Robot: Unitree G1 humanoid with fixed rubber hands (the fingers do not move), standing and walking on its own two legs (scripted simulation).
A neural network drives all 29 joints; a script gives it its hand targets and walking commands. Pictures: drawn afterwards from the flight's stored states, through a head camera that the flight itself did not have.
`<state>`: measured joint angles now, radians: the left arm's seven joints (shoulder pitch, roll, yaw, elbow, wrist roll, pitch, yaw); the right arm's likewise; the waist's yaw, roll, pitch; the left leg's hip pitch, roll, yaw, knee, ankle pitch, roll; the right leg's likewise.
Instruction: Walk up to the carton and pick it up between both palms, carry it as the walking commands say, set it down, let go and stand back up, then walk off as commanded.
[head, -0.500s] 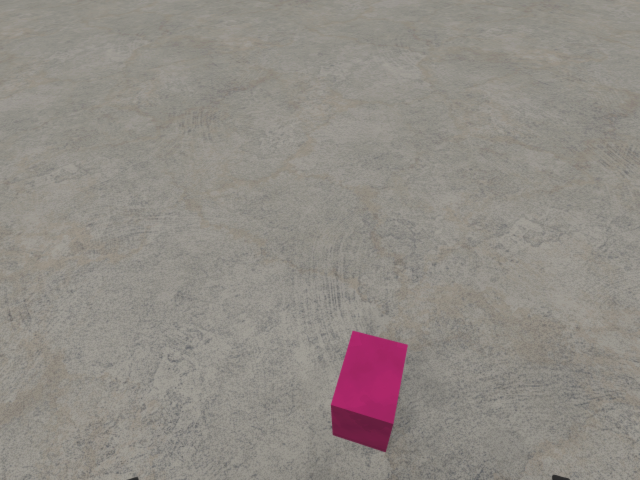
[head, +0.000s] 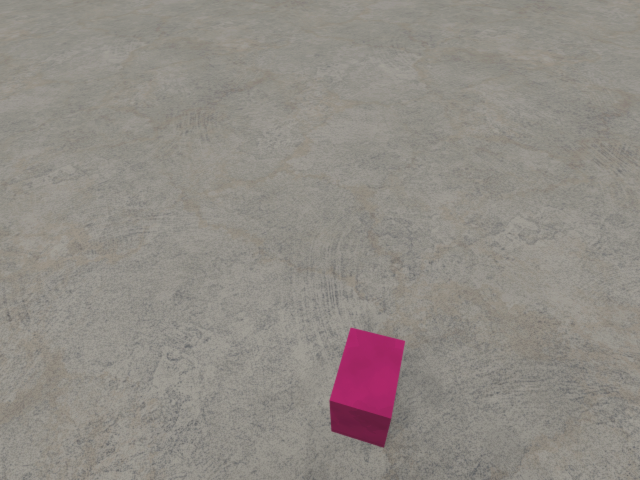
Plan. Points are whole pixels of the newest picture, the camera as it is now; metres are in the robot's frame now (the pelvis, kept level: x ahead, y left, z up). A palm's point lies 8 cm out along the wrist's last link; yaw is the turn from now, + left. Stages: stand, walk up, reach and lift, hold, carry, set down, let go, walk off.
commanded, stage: stand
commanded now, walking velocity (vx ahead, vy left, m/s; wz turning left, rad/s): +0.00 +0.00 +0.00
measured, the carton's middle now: (367, 387) +0.52 -0.07 -0.66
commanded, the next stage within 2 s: walk off in 0.48 s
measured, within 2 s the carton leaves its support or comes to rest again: neither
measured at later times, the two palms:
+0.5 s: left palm out of the picture +0.06 +0.31 -0.11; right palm out of the picture +0.07 -0.30 -0.11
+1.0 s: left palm out of the picture +0.05 +0.25 -0.14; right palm out of the picture +0.01 -0.36 -0.12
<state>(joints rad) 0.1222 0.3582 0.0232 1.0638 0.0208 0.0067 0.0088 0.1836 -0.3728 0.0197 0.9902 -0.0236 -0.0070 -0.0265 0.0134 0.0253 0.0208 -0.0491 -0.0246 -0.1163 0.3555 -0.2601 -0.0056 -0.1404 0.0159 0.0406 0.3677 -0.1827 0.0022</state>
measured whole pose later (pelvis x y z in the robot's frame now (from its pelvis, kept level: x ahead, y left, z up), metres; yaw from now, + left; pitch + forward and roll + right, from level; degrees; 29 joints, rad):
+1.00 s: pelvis -0.01 -0.05 -0.01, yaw -5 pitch -1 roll -1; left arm 0.19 0.36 0.03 1.10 0.02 0.09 -0.01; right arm 0.20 -0.35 -0.02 1.03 -0.04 0.05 -0.05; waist -0.01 0.00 0.04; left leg -0.11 0.11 -0.07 0.44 -0.31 -0.08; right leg -0.41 0.01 0.06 0.94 -0.45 0.08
